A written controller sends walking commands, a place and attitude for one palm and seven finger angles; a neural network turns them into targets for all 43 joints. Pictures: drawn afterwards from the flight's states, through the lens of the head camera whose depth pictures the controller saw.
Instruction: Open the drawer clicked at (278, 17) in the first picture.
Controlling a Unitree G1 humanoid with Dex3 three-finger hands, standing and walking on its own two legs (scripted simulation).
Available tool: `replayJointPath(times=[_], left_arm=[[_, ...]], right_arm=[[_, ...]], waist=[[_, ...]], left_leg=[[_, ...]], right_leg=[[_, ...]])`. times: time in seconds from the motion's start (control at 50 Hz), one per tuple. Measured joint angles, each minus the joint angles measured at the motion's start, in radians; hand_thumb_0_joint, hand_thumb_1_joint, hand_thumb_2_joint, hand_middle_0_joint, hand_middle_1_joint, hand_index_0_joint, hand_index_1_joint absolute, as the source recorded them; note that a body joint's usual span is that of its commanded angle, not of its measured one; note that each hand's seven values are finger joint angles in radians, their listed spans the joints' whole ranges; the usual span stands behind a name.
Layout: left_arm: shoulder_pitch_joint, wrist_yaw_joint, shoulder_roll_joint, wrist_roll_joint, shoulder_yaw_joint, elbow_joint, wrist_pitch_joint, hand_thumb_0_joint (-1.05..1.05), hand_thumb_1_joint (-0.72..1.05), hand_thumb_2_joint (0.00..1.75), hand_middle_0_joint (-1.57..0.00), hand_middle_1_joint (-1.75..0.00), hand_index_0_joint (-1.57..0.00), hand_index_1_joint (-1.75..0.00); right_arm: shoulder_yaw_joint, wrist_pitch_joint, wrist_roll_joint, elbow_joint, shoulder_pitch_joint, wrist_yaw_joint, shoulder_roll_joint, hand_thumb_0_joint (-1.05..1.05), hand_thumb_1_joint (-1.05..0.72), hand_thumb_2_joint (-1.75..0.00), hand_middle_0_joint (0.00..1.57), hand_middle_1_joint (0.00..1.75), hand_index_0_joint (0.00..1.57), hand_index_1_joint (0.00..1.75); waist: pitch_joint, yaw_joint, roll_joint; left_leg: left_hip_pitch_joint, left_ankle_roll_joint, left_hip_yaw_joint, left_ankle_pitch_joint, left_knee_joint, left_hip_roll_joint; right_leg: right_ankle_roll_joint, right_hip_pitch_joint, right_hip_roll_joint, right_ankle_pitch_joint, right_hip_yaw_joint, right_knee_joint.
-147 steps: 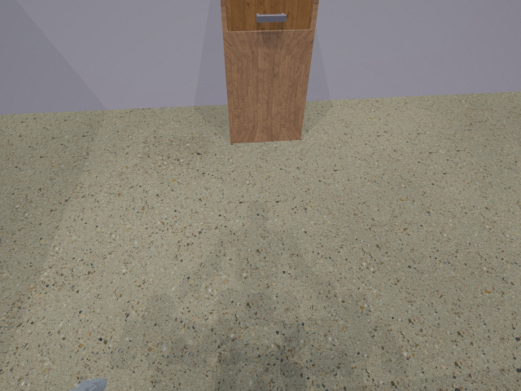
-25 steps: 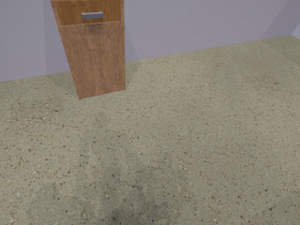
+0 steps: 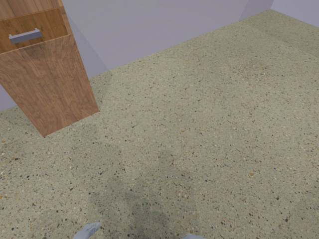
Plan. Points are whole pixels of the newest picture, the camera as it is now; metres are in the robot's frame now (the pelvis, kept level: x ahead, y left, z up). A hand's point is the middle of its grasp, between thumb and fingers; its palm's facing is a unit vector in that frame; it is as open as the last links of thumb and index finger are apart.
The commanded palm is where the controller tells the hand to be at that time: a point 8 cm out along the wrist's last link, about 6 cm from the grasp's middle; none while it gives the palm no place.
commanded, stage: walk to a spot facing it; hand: left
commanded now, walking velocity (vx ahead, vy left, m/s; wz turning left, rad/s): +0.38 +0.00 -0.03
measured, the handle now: (24, 34) +1.00 +0.66 -0.01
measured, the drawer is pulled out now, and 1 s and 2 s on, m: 0.00 0.00 0.00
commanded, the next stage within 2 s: turn to face it in 0.72 s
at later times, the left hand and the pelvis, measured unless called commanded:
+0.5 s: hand (82, 222) +0.20 +0.23 -0.16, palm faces +0.01 -0.99 -0.14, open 7.4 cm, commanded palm none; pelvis +0.20 +0.05 +0.02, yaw -3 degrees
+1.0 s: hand (124, 134) +0.50 +0.13 -0.14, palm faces -0.09 -0.97 -0.24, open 7.1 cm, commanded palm none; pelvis +0.39 -0.04 +0.01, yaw -6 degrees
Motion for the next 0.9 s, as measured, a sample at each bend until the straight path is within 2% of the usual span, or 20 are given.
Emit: replayJointPath(times=[0.04,0.08,0.14,0.2,0.28,0.32,0.34,0.38,0.42,0.44,0.48,0.56,0.62,0.68,0.74,0.78,0.8,0.82,0.86,0.9], left_arm=[[0.035,0.011,-0.009,-0.007,0.001,0.014,-0.001,0.00,0.91,0.90,-0.20,-0.30,-0.20,-0.30],[0.066,0.036,0.001,-0.016,0.029,0.014,-0.011,-0.03,0.95,0.90,-0.21,-0.30,-0.20,-0.30],[0.111,0.039,0.028,-0.001,0.027,0.037,-0.003,-0.04,0.96,0.90,-0.21,-0.30,-0.20,-0.30],[0.151,0.030,0.040,0.005,0.020,0.065,0.007,-0.03,0.95,0.90,-0.20,-0.30,-0.20,-0.30],[0.204,0.018,0.042,0.008,0.014,0.087,0.013,-0.02,0.93,0.90,-0.20,-0.30,-0.20,-0.30],[0.235,0.013,0.040,0.007,0.013,0.098,0.020,-0.01,0.92,0.90,-0.20,-0.30,-0.19,-0.30],[0.251,0.011,0.041,0.005,0.013,0.102,0.025,-0.01,0.92,0.90,-0.20,-0.30,-0.19,-0.30],[0.261,0.007,0.043,0.001,0.014,0.116,0.043,0.00,0.92,0.90,-0.20,-0.30,-0.19,-0.30],[0.256,0.002,0.042,0.004,0.015,0.128,0.055,0.00,0.92,0.90,-0.20,-0.30,-0.19,-0.30],[0.250,-0.001,0.042,0.006,0.016,0.130,0.057,0.00,0.92,0.90,-0.20,-0.30,-0.19,-0.30],[0.230,-0.006,0.041,0.009,0.019,0.123,0.058,0.00,0.91,0.90,-0.20,-0.30,-0.19,-0.30],[0.186,-0.009,0.031,0.010,0.022,0.085,0.065,0.01,0.91,0.90,-0.20,-0.30,-0.19,-0.30],[0.149,-0.005,0.027,0.011,0.026,0.065,0.072,0.01,0.92,0.90,-0.20,-0.30,-0.19,-0.30],[0.113,-0.007,0.029,0.008,0.027,0.052,0.072,0.01,0.93,0.90,-0.20,-0.30,-0.19,-0.30],[0.082,-0.008,0.030,0.009,0.027,0.041,0.062,0.01,0.93,0.90,-0.20,-0.30,-0.19,-0.30],[0.072,-0.008,0.038,0.012,0.026,0.028,0.037,0.01,0.92,0.90,-0.20,-0.30,-0.19,-0.30],[0.063,-0.004,0.038,0.013,0.029,0.025,0.020,0.00,0.92,0.90,-0.20,-0.30,-0.19,-0.30],[0.054,0.002,0.033,0.008,0.028,0.023,0.008,0.00,0.92,0.90,-0.20,-0.30,-0.19,-0.30],[0.048,0.011,0.020,0.000,0.021,0.023,-0.001,0.00,0.92,0.90,-0.20,-0.30,-0.19,-0.30],[0.053,0.021,0.003,-0.002,0.010,0.031,0.002,0.00,0.92,0.90,-0.20,-0.30,-0.19,-0.30]], right_arm=[[-0.009,0.011,-0.003,-0.018,-0.046,0.000,-0.007,0.01,-0.91,-0.90,0.20,0.30,0.20,0.30],[-0.018,0.014,-0.010,-0.053,-0.095,-0.001,-0.015,0.01,-0.91,-0.90,0.20,0.30,0.20,0.30],[-0.029,0.015,-0.015,-0.114,-0.173,0.004,-0.031,0.01,-0.91,-0.90,0.20,0.30,0.20,0.30],[-0.038,0.014,-0.023,-0.155,-0.238,0.002,-0.058,0.02,-0.93,-0.90,0.20,0.30,0.20,0.30],[-0.045,0.000,-0.017,-0.183,-0.287,0.020,-0.107,0.02,-0.95,-0.90,0.20,0.30,0.20,0.30],[-0.044,-0.013,-0.016,-0.197,-0.299,0.023,-0.123,0.02,-0.94,-0.90,0.20,0.30,0.20,0.30],[-0.042,-0.023,-0.018,-0.203,-0.305,0.021,-0.128,0.02,-0.94,-0.90,0.20,0.30,0.20,0.30],[-0.036,-0.041,-0.026,-0.214,-0.317,0.015,-0.122,0.01,-0.93,-0.90,0.20,0.30,0.20,0.30],[-0.027,-0.053,-0.027,-0.219,-0.306,0.005,-0.110,0.01,-0.93,-0.90,0.20,0.30,0.20,0.30],[-0.022,-0.055,-0.027,-0.217,-0.295,0.001,-0.102,0.01,-0.92,-0.90,0.20,0.30,0.20,0.30],[-0.014,-0.058,-0.024,-0.200,-0.265,-0.006,-0.081,0.00,-0.92,-0.90,0.20,0.30,0.20,0.30],[-0.003,-0.052,-0.017,-0.148,-0.199,-0.009,-0.040,0.00,-0.91,-0.90,0.20,0.30,0.20,0.30],[-0.003,-0.044,-0.016,-0.112,-0.155,-0.006,-0.014,0.00,-0.91,-0.90,0.20,0.30,0.20,0.30],[-0.008,-0.035,-0.019,-0.086,-0.119,-0.002,-0.002,0.00,-0.91,-0.90,0.20,0.30,0.20,0.30],[-0.015,-0.024,-0.021,-0.061,-0.089,0.000,-0.003,0.00,-0.90,-0.90,0.20,0.30,0.20,0.30],[-0.017,-0.016,-0.017,-0.046,-0.061,0.003,-0.003,0.01,-0.90,-0.90,0.20,0.30,0.20,0.30],[-0.016,-0.009,-0.011,-0.038,-0.060,0.006,-0.005,0.01,-0.90,-0.90,0.20,0.30,0.20,0.30],[-0.016,0.002,-0.006,-0.033,-0.073,0.007,-0.013,0.01,-0.90,-0.90,0.20,0.30,0.20,0.30],[-0.020,0.016,-0.002,-0.036,-0.111,0.004,-0.031,0.01,-0.90,-0.90,0.20,0.30,0.20,0.30],[-0.026,0.020,-0.004,-0.055,-0.154,-0.002,-0.051,0.01,-0.91,-0.90,0.20,0.30,0.20,0.30]], waist=[[-0.008,0.007,0.009],[-0.027,0.013,0.018],[-0.059,0.016,0.022],[-0.077,0.028,0.022],[-0.083,0.064,0.010],[-0.083,0.074,0.004],[-0.082,0.076,-0.005],[-0.071,0.076,-0.031],[-0.067,0.070,-0.035],[-0.065,0.067,-0.037],[-0.064,0.068,-0.039],[-0.064,0.076,-0.031],[-0.054,0.067,-0.020],[-0.035,0.047,-0.005],[-0.014,0.026,0.013],[-0.010,0.023,0.018],[-0.006,0.031,0.021],[0.005,0.034,0.030],[0.014,0.035,0.039],[0.008,0.030,0.046]], left_leg=[[-0.130,0.007,-0.057,0.068,0.164,0.003],[-0.233,0.004,-0.082,0.125,0.168,0.020],[-0.322,-0.011,-0.081,0.182,0.039,0.044],[-0.334,-0.019,-0.073,0.222,-0.142,0.049],[-0.273,-0.014,-0.056,0.241,-0.334,0.032],[-0.210,-0.013,-0.034,0.248,-0.425,0.017],[-0.186,-0.001,-0.025,0.261,-0.451,0.006],[-0.174,0.025,0.001,0.241,-0.411,-0.009],[-0.134,0.034,0.020,0.217,-0.427,-0.015],[-0.106,0.030,0.028,0.219,-0.456,-0.019],[-0.047,0.025,0.044,0.228,-0.524,-0.029],[0.059,0.017,0.076,0.240,-0.645,-0.041],[0.125,0.000,0.099,0.230,-0.699,-0.044],[0.182,-0.026,0.125,0.195,-0.711,-0.036],[0.223,-0.062,0.148,0.127,-0.667,-0.012],[0.212,-0.076,0.148,0.049,-0.543,0.022],[0.162,-0.058,0.120,0.019,-0.402,0.043],[0.092,-0.041,0.058,-0.004,-0.230,0.047],[-0.051,-0.021,-0.044,0.010,0.055,0.025],[-0.167,-0.012,-0.086,0.079,0.172,0.015]], right_leg=[[0.007,0.049,0.015,-0.027,-0.003,-0.037],[0.016,0.095,0.028,-0.016,-0.009,-0.097],[0.017,0.146,0.037,-0.015,-0.007,-0.163],[0.029,0.193,0.036,-0.032,-0.001,-0.196],[0.057,0.249,0.025,-0.091,0.008,-0.184],[0.075,0.268,0.014,-0.140,0.012,-0.146],[0.079,0.262,0.002,-0.177,0.020,-0.100],[0.065,0.186,-0.017,-0.248,0.059,0.123],[0.052,0.080,-0.014,-0.244,0.087,0.375],[0.051,0.032,-0.018,-0.213,0.091,0.458],[0.056,-0.048,-0.035,-0.147,0.093,0.535],[0.078,-0.157,-0.072,-0.053,0.092,0.486],[0.086,-0.187,-0.094,-0.006,0.078,0.346],[0.079,-0.175,-0.096,0.011,0.057,0.179],[0.057,-0.130,-0.073,0.013,0.033,0.056],[0.032,-0.065,-0.050,0.037,0.014,-0.025],[0.004,-0.072,-0.041,0.056,0.011,0.005],[-0.010,-0.077,-0.032,0.030,0.006,0.049],[-0.014,-0.050,-0.019,-0.021,-0.003,0.061],[0.002,0.001,-0.008,-0.021,-0.016,0.006]])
